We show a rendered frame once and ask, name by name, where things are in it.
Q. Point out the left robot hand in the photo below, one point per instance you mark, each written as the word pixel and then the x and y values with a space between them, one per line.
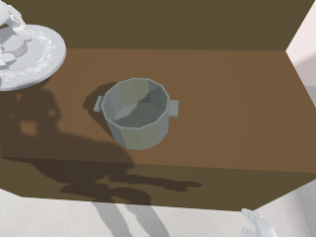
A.
pixel 10 16

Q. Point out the knob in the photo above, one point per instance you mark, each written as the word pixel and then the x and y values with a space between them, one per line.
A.
pixel 13 44

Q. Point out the pot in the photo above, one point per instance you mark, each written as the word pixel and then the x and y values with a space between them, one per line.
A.
pixel 137 111

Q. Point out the right robot hand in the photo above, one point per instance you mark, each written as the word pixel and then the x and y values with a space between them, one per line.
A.
pixel 262 226

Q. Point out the lid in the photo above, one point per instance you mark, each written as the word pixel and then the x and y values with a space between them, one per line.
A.
pixel 45 53

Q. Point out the table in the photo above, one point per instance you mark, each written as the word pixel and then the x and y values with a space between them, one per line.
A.
pixel 245 134

